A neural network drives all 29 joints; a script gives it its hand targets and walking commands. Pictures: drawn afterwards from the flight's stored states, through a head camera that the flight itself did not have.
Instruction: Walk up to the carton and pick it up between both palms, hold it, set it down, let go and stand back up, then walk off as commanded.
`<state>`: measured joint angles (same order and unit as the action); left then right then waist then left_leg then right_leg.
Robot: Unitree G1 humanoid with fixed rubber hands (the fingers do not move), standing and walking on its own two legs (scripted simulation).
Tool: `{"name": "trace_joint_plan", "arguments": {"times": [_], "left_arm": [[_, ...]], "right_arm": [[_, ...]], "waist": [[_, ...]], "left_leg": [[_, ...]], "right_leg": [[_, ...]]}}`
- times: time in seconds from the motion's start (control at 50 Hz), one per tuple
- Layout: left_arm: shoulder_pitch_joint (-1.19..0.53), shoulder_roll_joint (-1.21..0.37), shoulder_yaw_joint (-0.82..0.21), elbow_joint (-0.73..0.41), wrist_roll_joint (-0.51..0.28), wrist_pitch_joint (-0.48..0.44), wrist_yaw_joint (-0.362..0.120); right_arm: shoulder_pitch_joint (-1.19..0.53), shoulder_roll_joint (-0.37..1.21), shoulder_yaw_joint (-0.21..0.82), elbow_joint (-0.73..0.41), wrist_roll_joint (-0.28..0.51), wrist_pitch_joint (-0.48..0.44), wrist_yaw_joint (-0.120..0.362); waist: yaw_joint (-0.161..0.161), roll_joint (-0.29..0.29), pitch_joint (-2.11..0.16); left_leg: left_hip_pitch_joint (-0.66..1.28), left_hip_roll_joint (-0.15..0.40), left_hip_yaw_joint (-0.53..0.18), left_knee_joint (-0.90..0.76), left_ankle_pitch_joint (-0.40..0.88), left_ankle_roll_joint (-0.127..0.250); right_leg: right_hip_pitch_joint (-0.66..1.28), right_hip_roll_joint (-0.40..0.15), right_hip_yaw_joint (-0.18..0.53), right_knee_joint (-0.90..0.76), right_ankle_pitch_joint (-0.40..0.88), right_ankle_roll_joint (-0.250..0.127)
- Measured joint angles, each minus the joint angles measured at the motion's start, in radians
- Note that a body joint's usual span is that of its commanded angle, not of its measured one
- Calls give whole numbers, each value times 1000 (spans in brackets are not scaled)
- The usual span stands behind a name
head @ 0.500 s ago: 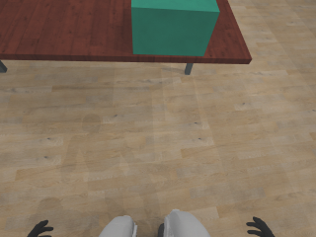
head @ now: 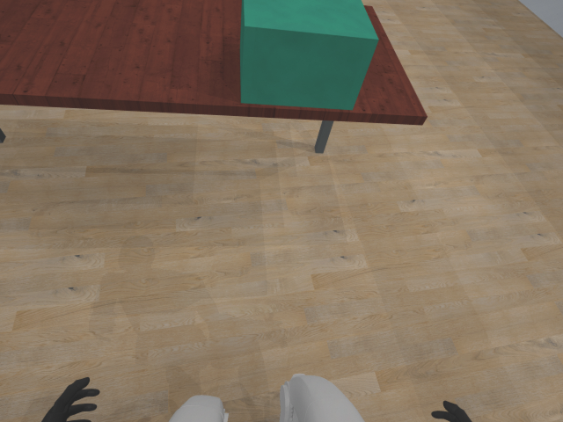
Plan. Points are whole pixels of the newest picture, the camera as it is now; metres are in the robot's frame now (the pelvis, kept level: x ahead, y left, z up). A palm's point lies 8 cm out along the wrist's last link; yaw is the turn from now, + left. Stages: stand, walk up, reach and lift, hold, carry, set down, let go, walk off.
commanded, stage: stand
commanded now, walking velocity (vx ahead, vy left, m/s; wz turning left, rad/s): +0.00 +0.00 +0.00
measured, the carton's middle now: (299, 44) +0.90 -0.02 +0.03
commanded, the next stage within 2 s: none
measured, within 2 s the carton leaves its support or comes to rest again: neither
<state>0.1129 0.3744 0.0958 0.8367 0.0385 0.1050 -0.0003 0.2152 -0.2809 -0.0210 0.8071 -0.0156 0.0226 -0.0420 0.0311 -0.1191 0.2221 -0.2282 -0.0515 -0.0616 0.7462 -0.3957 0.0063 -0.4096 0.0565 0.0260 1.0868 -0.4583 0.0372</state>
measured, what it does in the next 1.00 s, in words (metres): steps on the spot: right foot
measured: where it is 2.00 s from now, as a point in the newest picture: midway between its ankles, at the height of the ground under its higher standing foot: outside the picture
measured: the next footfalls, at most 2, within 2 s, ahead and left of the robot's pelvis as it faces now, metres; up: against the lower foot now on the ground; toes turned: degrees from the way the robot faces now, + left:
right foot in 0.12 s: +0.04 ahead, -0.11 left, +0.00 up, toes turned +3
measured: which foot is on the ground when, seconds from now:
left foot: down 0.00-1.00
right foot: up 0.00-0.10, down 0.12-1.00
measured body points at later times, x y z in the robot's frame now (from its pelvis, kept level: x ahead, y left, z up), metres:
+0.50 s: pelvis -0.04 +0.00 +0.03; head -0.05 -0.01 +0.48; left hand +0.07 +0.31 -0.08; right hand +0.07 -0.30 -0.09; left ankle +0.01 +0.12 -0.71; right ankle +0.00 -0.12 -0.71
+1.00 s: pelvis -0.03 +0.00 +0.03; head -0.02 +0.01 +0.48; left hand +0.01 +0.30 -0.11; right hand +0.08 -0.28 -0.10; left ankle +0.01 +0.12 -0.71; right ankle +0.00 -0.12 -0.71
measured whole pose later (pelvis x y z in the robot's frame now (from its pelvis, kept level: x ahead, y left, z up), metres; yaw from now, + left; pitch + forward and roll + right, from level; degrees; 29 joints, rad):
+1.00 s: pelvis -0.03 +0.00 +0.03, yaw +3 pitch -3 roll -1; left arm 0.14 0.33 0.05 1.11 -0.01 -0.02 0.00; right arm 0.09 -0.32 -0.02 1.09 0.01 -0.02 0.00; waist 0.02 0.00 0.09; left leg -0.20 -0.04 -0.12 0.39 -0.14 -0.01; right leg -0.16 0.01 -0.01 0.37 -0.16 0.00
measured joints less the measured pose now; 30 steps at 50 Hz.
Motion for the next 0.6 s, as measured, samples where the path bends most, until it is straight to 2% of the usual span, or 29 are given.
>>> {"name": "trace_joint_plan", "arguments": {"times": [0.04,0.1,0.12,0.14,0.16,0.22,0.36,0.44,0.6], "left_arm": [[8,17,6,-3,-10,-7,-8],[16,10,-1,14,-51,-32,-9],[19,5,-5,21,-57,-42,-8],[18,-3,-9,31,-58,-52,-5],[17,-8,-15,39,-53,-60,-3],[15,-8,-26,68,-51,-85,-3],[-34,-22,-38,112,-50,-106,-10],[-46,-22,-35,130,-49,-108,-10],[-32,-23,-31,172,-57,-112,-12]], "right_arm": [[13,16,6,7,-4,2,1],[7,1,6,34,0,2,8],[-4,-7,5,44,4,1,10],[-21,-18,4,54,9,0,13],[-35,-26,3,62,16,-5,15],[-64,-48,5,83,29,-21,25],[-110,-94,-5,149,30,-27,54],[-104,-90,-8,183,25,-29,60],[-61,-57,-3,251,12,-33,61]], "waist": [[-1,-5,-5],[-4,30,-13],[-3,46,-12],[-6,73,0],[-17,97,9],[-27,121,-12],[-34,164,-67],[-37,156,-101],[-32,103,-143]], "left_leg": [[-4,4,-10,-49,40,-4],[-11,11,-25,-89,78,-10],[-9,14,-25,-96,85,-13],[2,25,-33,-103,92,-18],[14,32,-46,-117,103,-22],[37,25,-53,-191,156,-25],[56,11,-67,-274,223,-21],[54,11,-67,-288,235,-19],[47,11,-59,-327,255,-17]], "right_leg": [[25,6,-6,-39,-9,0],[147,-17,1,-308,-42,-11],[195,-26,1,-420,20,-18],[225,-19,-10,-488,138,-29],[248,-12,-23,-524,191,-42],[259,-23,-30,-564,214,-58],[277,-40,-43,-628,255,-51],[277,-42,-44,-645,266,-47],[262,-45,-36,-673,289,-42]]}}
